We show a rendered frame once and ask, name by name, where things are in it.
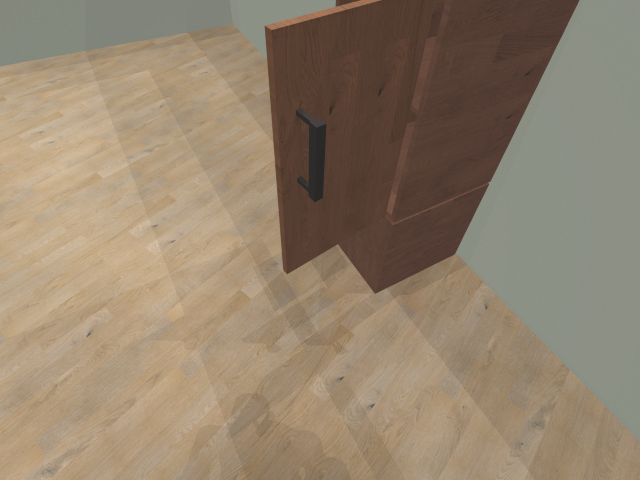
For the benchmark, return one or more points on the handle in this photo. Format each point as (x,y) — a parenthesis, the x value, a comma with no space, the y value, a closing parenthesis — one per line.
(317,140)

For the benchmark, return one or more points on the cupboard door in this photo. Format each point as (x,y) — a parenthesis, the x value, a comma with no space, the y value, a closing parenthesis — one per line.
(355,67)

